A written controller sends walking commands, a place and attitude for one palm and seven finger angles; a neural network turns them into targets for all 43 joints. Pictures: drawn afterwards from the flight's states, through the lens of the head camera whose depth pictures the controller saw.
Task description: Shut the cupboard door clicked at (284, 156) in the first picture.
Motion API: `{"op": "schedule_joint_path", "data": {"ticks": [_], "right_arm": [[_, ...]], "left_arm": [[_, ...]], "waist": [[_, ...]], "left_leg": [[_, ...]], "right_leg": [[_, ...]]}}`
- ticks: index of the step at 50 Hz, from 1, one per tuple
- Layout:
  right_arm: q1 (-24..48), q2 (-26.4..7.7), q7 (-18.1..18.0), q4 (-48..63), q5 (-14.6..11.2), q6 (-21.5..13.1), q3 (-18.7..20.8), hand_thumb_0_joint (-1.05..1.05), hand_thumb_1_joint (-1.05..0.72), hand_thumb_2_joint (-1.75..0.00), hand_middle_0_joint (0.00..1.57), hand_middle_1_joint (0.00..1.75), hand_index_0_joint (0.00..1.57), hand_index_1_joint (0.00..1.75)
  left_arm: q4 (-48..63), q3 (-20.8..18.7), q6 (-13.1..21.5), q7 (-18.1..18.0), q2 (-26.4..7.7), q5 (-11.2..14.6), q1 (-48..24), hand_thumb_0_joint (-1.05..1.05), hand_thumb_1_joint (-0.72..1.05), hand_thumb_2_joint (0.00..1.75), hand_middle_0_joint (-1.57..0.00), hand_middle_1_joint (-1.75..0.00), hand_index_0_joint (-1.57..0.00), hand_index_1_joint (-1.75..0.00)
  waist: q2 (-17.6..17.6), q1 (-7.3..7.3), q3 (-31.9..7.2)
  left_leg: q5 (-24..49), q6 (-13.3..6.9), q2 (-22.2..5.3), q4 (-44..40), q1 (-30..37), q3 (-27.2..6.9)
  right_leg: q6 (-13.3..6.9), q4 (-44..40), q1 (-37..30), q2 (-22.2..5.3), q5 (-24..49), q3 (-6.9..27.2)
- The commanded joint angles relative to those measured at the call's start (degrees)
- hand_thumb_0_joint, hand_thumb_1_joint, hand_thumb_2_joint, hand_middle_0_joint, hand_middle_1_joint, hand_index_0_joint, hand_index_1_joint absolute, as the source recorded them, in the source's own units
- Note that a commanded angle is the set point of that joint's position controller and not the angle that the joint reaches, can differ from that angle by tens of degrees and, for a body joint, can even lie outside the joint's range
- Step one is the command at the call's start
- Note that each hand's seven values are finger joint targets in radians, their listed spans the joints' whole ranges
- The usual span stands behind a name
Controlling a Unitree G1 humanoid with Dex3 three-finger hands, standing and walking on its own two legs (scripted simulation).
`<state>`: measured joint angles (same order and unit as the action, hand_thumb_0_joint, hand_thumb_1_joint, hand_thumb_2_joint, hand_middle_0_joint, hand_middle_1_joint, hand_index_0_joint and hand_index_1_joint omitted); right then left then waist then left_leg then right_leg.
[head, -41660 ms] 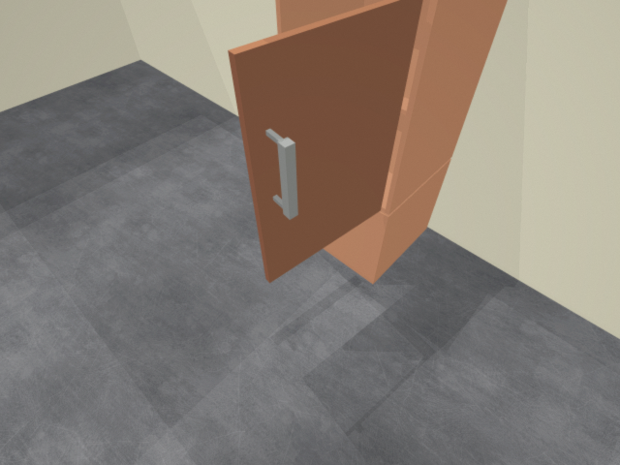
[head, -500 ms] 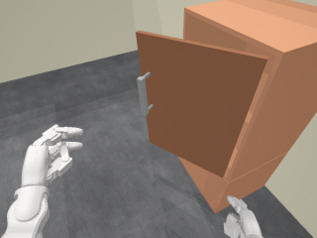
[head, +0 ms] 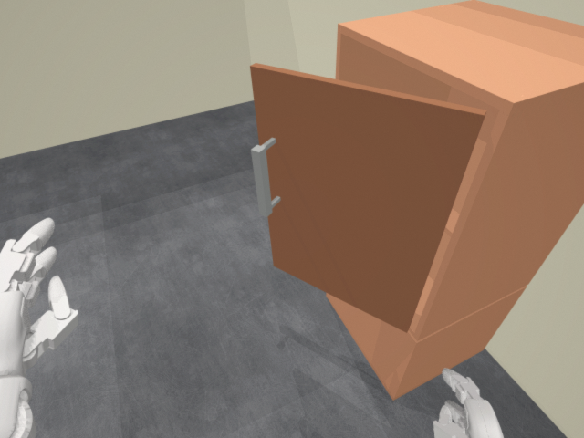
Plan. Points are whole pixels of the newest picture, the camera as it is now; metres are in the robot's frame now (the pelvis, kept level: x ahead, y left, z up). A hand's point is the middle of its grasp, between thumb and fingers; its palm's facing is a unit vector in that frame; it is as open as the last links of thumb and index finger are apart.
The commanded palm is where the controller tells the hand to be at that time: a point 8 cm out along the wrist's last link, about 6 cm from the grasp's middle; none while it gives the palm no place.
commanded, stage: draw the hand back to the body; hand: left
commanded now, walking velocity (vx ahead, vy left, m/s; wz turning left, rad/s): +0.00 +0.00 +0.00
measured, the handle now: (268, 178) +0.64 +0.14 +0.01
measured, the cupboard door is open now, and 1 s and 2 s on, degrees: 32 32 32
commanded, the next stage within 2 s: step back with the hand held close in 0.06 s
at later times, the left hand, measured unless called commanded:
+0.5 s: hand (62, 313) +0.19 +0.28 +0.15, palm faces +0.38 -0.78 -0.49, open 7.4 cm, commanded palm +0.13 +0.32 +0.17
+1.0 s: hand out of the picture +0.10 +0.30 +0.16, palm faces +0.49 -0.74 -0.46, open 7.4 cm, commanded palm +0.05 +0.33 +0.17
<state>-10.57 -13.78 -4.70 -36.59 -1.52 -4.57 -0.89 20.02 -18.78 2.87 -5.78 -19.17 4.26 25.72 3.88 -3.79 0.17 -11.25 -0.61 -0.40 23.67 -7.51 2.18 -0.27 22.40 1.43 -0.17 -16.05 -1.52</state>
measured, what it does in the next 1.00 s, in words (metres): shifts its weight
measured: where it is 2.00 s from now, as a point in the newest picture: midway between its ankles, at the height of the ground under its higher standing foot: outside the picture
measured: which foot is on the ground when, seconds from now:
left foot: down 0.00-1.00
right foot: down 0.00-1.00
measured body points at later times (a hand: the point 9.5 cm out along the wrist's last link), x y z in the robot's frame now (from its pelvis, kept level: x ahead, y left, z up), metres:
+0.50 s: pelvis -0.01 +0.02 -0.01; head -0.01 +0.00 +0.44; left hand +0.16 +0.32 +0.18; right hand +0.17 -0.23 -0.09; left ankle +0.02 +0.11 -0.74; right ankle -0.04 -0.11 -0.74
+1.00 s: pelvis -0.09 +0.02 -0.02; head -0.08 +0.03 +0.43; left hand +0.07 +0.33 +0.18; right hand +0.09 -0.21 -0.10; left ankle +0.02 +0.11 -0.74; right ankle -0.04 -0.11 -0.74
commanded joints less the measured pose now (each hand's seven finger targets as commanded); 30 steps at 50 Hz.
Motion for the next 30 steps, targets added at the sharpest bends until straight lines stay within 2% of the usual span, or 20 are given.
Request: {"op": "schedule_joint_path", "data": {"ticks": [1,2,3,5,7,9,10,11,12,13,16,17,18,21,22,23,25,27,28,30], "right_arm": [[8.32,-4.70,-0.20,9.52,0.30,-3.35,1.46,0.00,-0.90,-0.90,0.20,0.30,0.20,0.30],[8.32,-4.95,-0.27,9.34,0.35,-3.35,1.50,0.00,-0.90,-0.90,0.20,0.30,0.20,0.30],[8.23,-4.70,-0.18,9.66,0.22,-3.23,1.39,0.00,-0.90,-0.90,0.20,0.30,0.20,0.30],[8.26,-4.74,-0.11,9.76,0.22,-3.06,1.48,0.00,-0.90,-0.90,0.20,0.30,0.20,0.30],[8.25,-5.06,-0.21,9.54,0.34,-3.07,1.65,0.00,-0.90,-0.90,0.20,0.30,0.20,0.30],[8.21,-4.92,-0.16,9.80,0.35,-2.96,1.68,0.00,-0.90,-0.90,0.20,0.30,0.20,0.30],[8.11,-6.06,-0.07,11.21,0.13,-1.51,1.97,0.00,-0.90,-0.90,0.20,0.30,0.20,0.30],[8.17,-5.49,-0.25,10.05,0.41,-0.58,1.94,0.00,-0.90,-0.90,0.20,0.30,0.20,0.30],[8.22,-5.56,-0.25,10.26,0.41,0.01,2.31,0.00,-0.90,-0.90,0.20,0.30,0.20,0.30],[8.16,-5.23,-0.34,10.27,0.35,0.56,2.36,0.00,-0.90,-0.90,0.20,0.30,0.20,0.30],[7.35,-5.67,-0.72,10.97,0.16,1.76,3.04,0.00,-0.90,-0.90,0.20,0.30,0.20,0.30],[7.60,-5.92,-1.04,11.11,0.29,1.99,3.13,0.00,-0.90,-0.90,0.20,0.30,0.20,0.30],[7.43,-5.68,-1.21,11.55,0.10,2.44,3.12,0.00,-0.90,-0.90,0.20,0.30,0.20,0.30],[7.08,-6.00,-1.60,12.76,0.00,3.76,3.37,0.00,-0.90,-0.90,0.20,0.30,0.20,0.30],[7.44,-6.38,-1.71,12.82,0.05,3.96,3.44,0.00,-0.90,-0.90,0.20,0.30,0.20,0.30],[7.12,-5.96,-1.69,13.10,-0.07,4.34,3.26,0.00,-0.90,-0.90,0.20,0.30,0.20,0.30],[6.88,-6.24,-1.62,13.62,-0.19,4.77,3.47,0.00,-0.90,-0.90,0.20,0.30,0.20,0.30],[6.90,-6.71,-1.64,13.59,-0.05,4.71,3.70,0.00,-0.90,-0.90,0.20,0.30,0.20,0.30],[6.75,-6.24,-1.57,13.85,-0.16,4.77,3.30,0.00,-0.90,-0.90,0.20,0.30,0.20,0.30],[6.59,-6.54,-1.59,14.03,-0.18,4.51,3.40,0.00,-0.90,-0.90,0.20,0.30,0.20,0.30]], "left_arm": [[13.45,-8.32,4.53,-1.26,-13.07,0.31,-5.48,0.00,0.90,0.90,-0.20,-0.30,-0.20,-0.30],[12.15,-8.86,4.28,-1.12,-13.42,0.42,-4.55,0.00,0.90,0.90,-0.20,-0.30,-0.20,-0.30],[12.16,-7.81,4.36,-0.93,-12.19,0.62,-4.77,0.00,0.90,0.90,-0.20,-0.30,-0.20,-0.30],[12.23,-7.56,4.32,-0.78,-11.94,0.64,-5.17,0.00,0.90,0.90,-0.20,-0.30,-0.20,-0.30],[10.92,-8.31,4.11,-0.68,-12.52,0.68,-4.03,0.00,0.90,0.90,-0.20,-0.30,-0.20,-0.30],[12.06,-7.79,4.26,-0.56,-12.15,0.71,-4.50,0.00,0.90,0.90,-0.20,-0.30,-0.20,-0.30],[14.60,-12.33,6.22,-1.00,-17.22,0.24,-8.28,0.00,0.90,0.90,-0.20,-0.30,-0.20,-0.30],[10.31,-9.90,6.49,-0.77,-14.50,0.35,-4.10,0.00,0.90,0.90,-0.20,-0.30,-0.20,-0.30],[11.34,-10.08,7.08,-0.75,-15.06,0.04,-4.07,0.00,0.90,0.90,-0.20,-0.30,-0.20,-0.30],[11.11,-8.83,7.45,-0.74,-14.02,0.04,-3.07,0.00,0.90,0.90,-0.20,-0.30,-0.20,-0.30],[13.07,-9.15,8.04,-1.24,-14.29,0.22,-0.94,0.00,0.90,0.90,-0.20,-0.30,-0.20,-0.30],[14.07,-10.62,8.11,-1.48,-15.90,0.18,-0.45,0.00,0.90,0.90,-0.20,-0.30,-0.20,-0.30],[14.02,-10.29,8.02,-1.55,-15.21,0.36,0.69,0.00,0.90,0.90,-0.20,-0.30,-0.20,-0.30],[15.50,-11.84,7.76,-2.00,-16.69,0.64,1.73,0.00,0.90,0.90,-0.20,-0.30,-0.20,-0.30],[15.27,-12.68,7.62,-2.14,-17.74,0.64,2.23,0.00,0.90,0.90,-0.20,-0.30,-0.20,-0.30],[14.63,-11.95,7.55,-2.14,-16.50,0.74,3.05,0.00,0.90,0.90,-0.20,-0.30,-0.20,-0.30],[15.10,-11.96,7.54,-2.36,-16.50,0.89,3.44,0.00,0.90,0.90,-0.20,-0.30,-0.20,-0.30],[15.15,-13.45,7.70,-2.71,-17.98,0.79,4.94,0.00,0.90,0.90,-0.20,-0.30,-0.20,-0.30],[15.19,-11.76,7.81,-2.68,-16.11,0.89,5.00,0.00,0.90,0.90,-0.20,-0.30,-0.20,-0.30],[15.89,-11.97,8.31,-3.02,-16.36,0.76,4.76,0.00,0.90,0.90,-0.20,-0.30,-0.20,-0.30]], "waist": [[1.73,-0.09,-1.99],[0.18,-0.27,-1.01],[-0.29,0.05,-1.11],[0.26,0.19,-0.89],[-1.64,-0.13,-1.20],[-0.60,-0.02,-2.50],[-1.51,2.01,-0.51],[-4.10,2.45,-1.39],[-5.15,2.25,-1.54],[-5.18,2.58,-3.01],[-2.14,2.85,-7.30],[-1.18,2.68,-8.57],[-1.55,2.84,-9.40],[-2.77,2.84,-11.05],[-1.73,2.75,-10.75],[-2.43,2.88,-10.52],[-2.70,2.93,-10.30],[-2.07,2.75,-9.97],[-2.25,3.03,-9.22],[-1.26,3.15,-8.11]], "left_leg": [[6.94,-1.09,-0.50,-2.83,4.86,-0.31],[6.79,-1.07,-0.63,-3.03,4.29,-0.45],[6.46,-1.12,-0.67,-3.19,4.34,-0.47],[6.05,-1.11,-0.74,-3.25,4.66,-0.35],[7.01,-1.33,-0.73,-3.11,4.65,-0.24],[7.45,-1.44,-0.69,-2.87,5.21,-0.03],[5.17,-2.32,-1.84,1.60,1.17,-0.97],[4.43,-2.23,-1.48,3.32,0.33,-1.39],[4.94,-2.02,-1.16,4.40,-0.66,-1.29],[5.28,-1.89,-1.35,5.03,-1.22,-1.15],[10.43,-1.73,-2.28,4.50,-0.10,-1.19],[13.51,-1.75,-2.68,4.22,0.29,-1.40],[16.27,-1.80,-3.20,4.06,0.43,-1.60],[22.13,-1.78,-4.16,3.67,0.15,-2.23],[22.04,-1.73,-4.39,3.47,-0.55,-2.54],[21.55,-1.71,-4.73,2.94,-1.74,-2.77],[18.90,-1.68,-5.05,2.54,-3.45,-2.94],[15.28,-1.73,-5.25,1.76,-5.22,-3.42],[12.99,-1.73,-5.41,1.07,-7.01,-3.89],[6.02,-2.11,-5.86,-0.36,-9.71,-4.56]], "right_leg": [[0.01,-5.32,7.21,-0.06,9.35,0.27],[0.09,-5.90,7.34,0.06,9.08,0.25],[0.16,-5.69,7.33,-0.10,8.71,0.38],[0.20,-5.90,7.84,0.04,8.06,0.37],[0.33,-6.13,7.33,0.04,9.24,0.36],[0.38,-5.65,7.02,-0.16,10.06,0.60],[0.51,-7.67,12.47,-3.75,13.06,4.72],[0.29,-7.65,13.15,-5.37,13.95,4.99],[0.42,-7.22,13.46,-6.06,17.15,5.27],[0.17,-5.92,13.39,-6.84,17.54,5.10],[0.04,-2.01,12.40,-6.34,20.27,4.08],[0.27,-0.81,11.59,-5.93,22.29,3.30],[0.44,0.50,11.11,-5.41,23.38,2.81],[0.84,3.06,9.82,-3.97,25.94,2.12],[0.82,3.27,10.08,-4.03,25.44,2.26],[0.80,3.85,9.57,-3.82,24.27,2.14],[0.84,3.87,9.72,-3.65,21.87,2.61],[0.81,3.73,9.95,-3.49,19.25,2.95],[0.77,3.95,9.89,-3.47,16.89,2.90],[0.82,3.69,10.51,-2.85,11.63,3.26]]}}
